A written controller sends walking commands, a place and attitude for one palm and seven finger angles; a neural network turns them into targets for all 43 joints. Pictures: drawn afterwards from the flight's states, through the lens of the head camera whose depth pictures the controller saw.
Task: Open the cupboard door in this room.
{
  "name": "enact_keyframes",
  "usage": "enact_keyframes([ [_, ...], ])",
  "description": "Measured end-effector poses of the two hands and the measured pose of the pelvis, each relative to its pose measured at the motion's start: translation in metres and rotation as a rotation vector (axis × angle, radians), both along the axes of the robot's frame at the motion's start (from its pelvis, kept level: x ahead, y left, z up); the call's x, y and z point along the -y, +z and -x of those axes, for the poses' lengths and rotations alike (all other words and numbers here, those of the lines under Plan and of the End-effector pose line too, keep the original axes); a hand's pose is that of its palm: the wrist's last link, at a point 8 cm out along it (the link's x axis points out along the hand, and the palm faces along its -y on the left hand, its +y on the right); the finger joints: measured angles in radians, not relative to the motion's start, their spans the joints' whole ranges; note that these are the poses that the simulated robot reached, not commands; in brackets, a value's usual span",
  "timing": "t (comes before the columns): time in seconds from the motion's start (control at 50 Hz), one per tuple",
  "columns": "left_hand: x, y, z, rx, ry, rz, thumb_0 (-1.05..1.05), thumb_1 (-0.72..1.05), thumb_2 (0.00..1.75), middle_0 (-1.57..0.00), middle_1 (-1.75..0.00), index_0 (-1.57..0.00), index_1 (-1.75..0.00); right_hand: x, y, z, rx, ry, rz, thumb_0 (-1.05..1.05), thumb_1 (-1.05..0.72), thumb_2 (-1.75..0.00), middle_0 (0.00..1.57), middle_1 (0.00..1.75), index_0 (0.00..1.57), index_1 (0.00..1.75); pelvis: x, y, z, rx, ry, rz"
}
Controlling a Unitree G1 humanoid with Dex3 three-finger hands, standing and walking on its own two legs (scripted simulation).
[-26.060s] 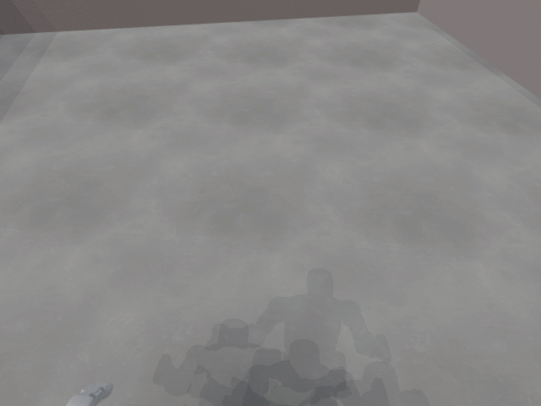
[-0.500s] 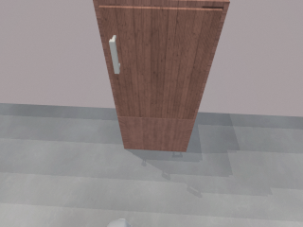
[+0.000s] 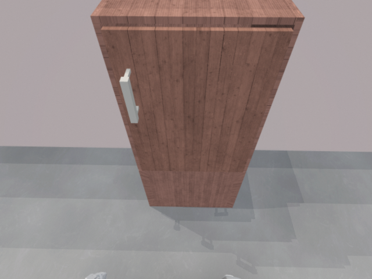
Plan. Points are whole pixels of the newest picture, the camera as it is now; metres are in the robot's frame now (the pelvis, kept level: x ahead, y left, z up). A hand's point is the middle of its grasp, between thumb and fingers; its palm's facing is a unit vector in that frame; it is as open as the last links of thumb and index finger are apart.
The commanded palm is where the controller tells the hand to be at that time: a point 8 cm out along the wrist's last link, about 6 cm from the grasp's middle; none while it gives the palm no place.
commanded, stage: come to a stop and stand still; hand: left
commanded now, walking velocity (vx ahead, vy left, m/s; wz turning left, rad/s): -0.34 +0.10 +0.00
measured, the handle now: (131, 97) +0.55 +0.17 +0.08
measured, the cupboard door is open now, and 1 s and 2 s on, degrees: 0 0 0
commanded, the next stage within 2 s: look again from close up in 1.50 s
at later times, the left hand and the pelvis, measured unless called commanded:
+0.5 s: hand out of the picture +0.01 +0.25 -0.19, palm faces +0.08 -0.98 -0.20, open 7.3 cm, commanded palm none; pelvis -0.03 +0.04 +0.00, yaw +1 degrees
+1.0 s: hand out of the picture +0.01 +0.17 -0.16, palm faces -0.02 -0.98 -0.22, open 7.3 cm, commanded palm none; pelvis -0.06 -0.01 +0.00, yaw -1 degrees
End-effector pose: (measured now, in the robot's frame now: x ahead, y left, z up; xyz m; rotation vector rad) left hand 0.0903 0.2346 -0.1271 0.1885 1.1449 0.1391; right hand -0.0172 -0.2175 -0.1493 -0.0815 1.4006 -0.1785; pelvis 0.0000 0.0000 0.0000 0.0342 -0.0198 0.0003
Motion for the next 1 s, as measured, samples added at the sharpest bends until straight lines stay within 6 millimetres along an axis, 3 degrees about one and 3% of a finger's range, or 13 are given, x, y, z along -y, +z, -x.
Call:
enact_keyframes([
  [0.08, 0.018, 0.0, -0.035, 0.039, -0.034, -0.018, 0.0, 0.91, 0.9, -0.19, -0.3, -0.2, -0.3, 0.007, -0.015, -0.01, -0.041, -0.037, -0.03, 0.0, -0.92, -0.9, 0.2, 0.3, 0.2, 0.3, 0.011, -0.008, -0.019, 0.011, 0.012, 0.015],
  [0.16, 0.028, 0.001, -0.037, 0.027, -0.023, -0.004, 0.0, 0.91, 0.9, -0.2, -0.3, -0.2, -0.3, 0.012, -0.013, -0.026, -0.054, -0.021, -0.023, 0.0, -0.91, -0.9, 0.2, 0.3, 0.2, 0.3, 0.012, -0.004, -0.017, 0.013, 0.023, 0.012],
  [0.26, 0.018, -0.003, -0.011, -0.018, 0.027, 0.005, 0.0, 0.91, 0.9, -0.2, -0.3, -0.21, -0.3, 0.016, -0.006, -0.047, -0.014, 0.026, 0.012, 0.0, -0.91, -0.9, 0.2, 0.3, 0.2, 0.3, 0.002, -0.001, -0.003, 0.008, 0.026, 0.013],
  [0.4, -0.033, -0.025, 0.045, -0.084, 0.068, 0.002, 0.0, 0.91, 0.9, -0.2, -0.3, -0.21, -0.3, 0.003, 0.008, -0.061, 0.119, 0.073, 0.09, 0.0, -0.91, -0.9, 0.2, 0.3, 0.2, 0.3, -0.026, -0.011, 0.02, 0.009, 0.024, 0.043],
  [0.46, -0.052, -0.033, 0.07, -0.13, 0.093, 0.016, 0.0, 0.91, 0.9, -0.2, -0.3, -0.21, -0.3, -0.013, 0.017, -0.05, 0.145, 0.079, 0.111, 0.0, -0.91, -0.9, 0.2, 0.3, 0.2, 0.3, -0.039, -0.01, 0.028, 0.021, 0.016, 0.046],
  [0.54, -0.065, -0.023, 0.103, -0.197, 0.117, 0.037, 0.0, 0.91, 0.9, -0.2, -0.3, -0.2, -0.3, -0.034, 0.032, -0.031, 0.116, 0.092, 0.106, 0.0, -0.91, -0.9, 0.2, 0.3, 0.2, 0.3, -0.049, 0.005, 0.03, 0.007, 0.02, 0.068],
  [0.64, -0.07, -0.015, 0.138, -0.282, 0.118, 0.045, 0.0, 0.91, 0.9, -0.19, -0.3, -0.2, -0.3, -0.044, 0.04, -0.013, 0.093, 0.062, 0.107, 0.0, -0.92, -0.9, 0.2, 0.3, 0.21, 0.3, -0.055, 0.015, 0.031, -0.022, 0.002, 0.067],
  [0.72, -0.065, -0.013, 0.152, -0.347, 0.095, 0.044, 0.01, 0.91, 0.9, -0.19, -0.3, -0.2, -0.3, -0.042, 0.04, 0.007, 0.074, 0.018, 0.111, 0.0, -0.92, -0.9, 0.21, 0.3, 0.21, 0.3, -0.052, 0.016, 0.034, -0.03, -0.018, 0.061],
  [0.8, -0.052, -0.013, 0.143, -0.344, 0.059, 0.045, 0.01, 0.91, 0.9, -0.19, -0.3, -0.2, -0.3, -0.035, 0.036, 0.036, 0.024, -0.024, 0.101, 0.0, -0.91, -0.9, 0.21, 0.3, 0.21, 0.3, -0.043, 0.016, 0.042, -0.027, -0.027, 0.06],
  [0.92, -0.013, -0.009, 0.102, -0.216, 0.003, 0.038, 0.01, 0.91, 0.9, -0.19, -0.3, -0.2, -0.3, -0.014, 0.02, 0.083, -0.072, -0.071, 0.048, 0.0, -0.91, -0.9, 0.21, 0.3, 0.21, 0.3, -0.016, 0.011, 0.055, -0.016, -0.024, 0.041],
  [1.0, 0.013, -0.004, 0.083, -0.114, -0.007, -0.001, 0.0, 0.92, 0.9, -0.19, -0.3, -0.2, -0.3, 0.006, 0.001, 0.102, -0.111, -0.085, 0.0, 0.0, -0.91, -0.9, 0.2, 0.3, 0.21, 0.3, 0.008, 0.003, 0.06, 0.002, -0.017, 0.024],
])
